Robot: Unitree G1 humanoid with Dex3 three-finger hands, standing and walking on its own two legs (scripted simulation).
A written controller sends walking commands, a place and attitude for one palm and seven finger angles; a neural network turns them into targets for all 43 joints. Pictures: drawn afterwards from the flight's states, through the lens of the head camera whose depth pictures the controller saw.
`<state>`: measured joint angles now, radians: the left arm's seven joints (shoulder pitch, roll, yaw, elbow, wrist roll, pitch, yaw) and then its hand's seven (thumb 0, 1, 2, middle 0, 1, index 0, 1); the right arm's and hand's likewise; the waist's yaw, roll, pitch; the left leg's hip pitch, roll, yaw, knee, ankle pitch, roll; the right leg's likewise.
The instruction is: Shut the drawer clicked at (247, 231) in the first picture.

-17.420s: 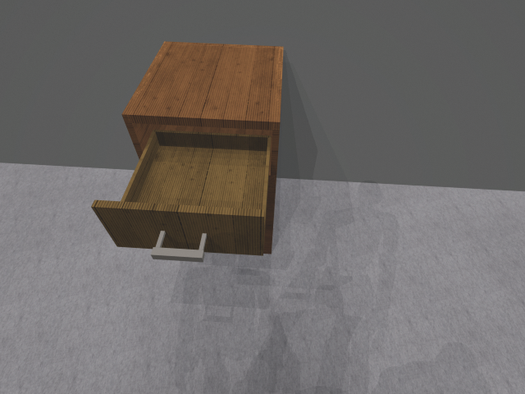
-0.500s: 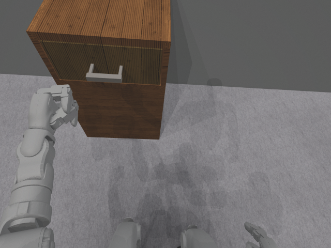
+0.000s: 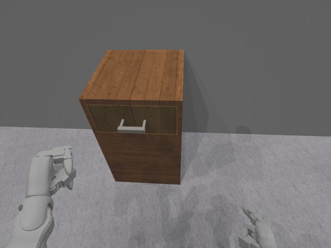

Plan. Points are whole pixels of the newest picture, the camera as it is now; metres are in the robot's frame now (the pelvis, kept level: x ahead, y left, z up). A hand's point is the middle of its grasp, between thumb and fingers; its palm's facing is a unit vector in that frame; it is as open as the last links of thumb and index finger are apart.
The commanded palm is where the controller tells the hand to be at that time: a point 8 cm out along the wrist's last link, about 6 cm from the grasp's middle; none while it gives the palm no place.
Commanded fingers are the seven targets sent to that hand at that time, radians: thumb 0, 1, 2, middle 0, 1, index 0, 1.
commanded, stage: draw the hand back to the body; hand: left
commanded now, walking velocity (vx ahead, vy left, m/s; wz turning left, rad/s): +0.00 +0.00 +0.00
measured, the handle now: (132, 126) +0.64 +0.20 -0.16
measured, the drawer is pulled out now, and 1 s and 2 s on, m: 0.00 0.00 0.00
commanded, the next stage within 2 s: step back with the hand held close in 0.44 s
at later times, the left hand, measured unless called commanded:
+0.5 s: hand (44, 194) +0.18 +0.22 +0.16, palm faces +0.42 -0.82 -0.40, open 3.2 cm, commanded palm +0.13 +0.26 +0.19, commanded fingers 0.00 0.90 0.90 -1.40 -1.60 -1.40 -1.60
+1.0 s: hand (26, 206) +0.15 +0.23 +0.17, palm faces +0.28 -0.80 -0.52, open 3.2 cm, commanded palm +0.09 +0.28 +0.19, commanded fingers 0.00 0.90 0.90 -1.40 -1.60 -1.40 -1.60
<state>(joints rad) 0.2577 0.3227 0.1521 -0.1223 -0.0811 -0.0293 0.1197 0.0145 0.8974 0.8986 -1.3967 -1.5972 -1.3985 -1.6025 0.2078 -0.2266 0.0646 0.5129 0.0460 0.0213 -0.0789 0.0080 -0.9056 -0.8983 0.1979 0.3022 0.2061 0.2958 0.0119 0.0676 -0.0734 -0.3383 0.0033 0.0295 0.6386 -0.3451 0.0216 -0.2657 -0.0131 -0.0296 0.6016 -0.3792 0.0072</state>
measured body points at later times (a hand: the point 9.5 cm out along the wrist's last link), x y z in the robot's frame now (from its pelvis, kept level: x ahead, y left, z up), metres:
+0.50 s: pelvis +0.00 -0.03 +0.01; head -0.02 -0.06 +0.46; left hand +0.15 +0.26 +0.18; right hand +0.20 -0.24 -0.07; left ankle -0.01 +0.10 -0.73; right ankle -0.04 -0.13 -0.73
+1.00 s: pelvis -0.04 +0.00 +0.01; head -0.01 -0.01 +0.46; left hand +0.13 +0.27 +0.20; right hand +0.13 -0.25 -0.08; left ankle -0.01 +0.10 -0.73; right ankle -0.04 -0.13 -0.73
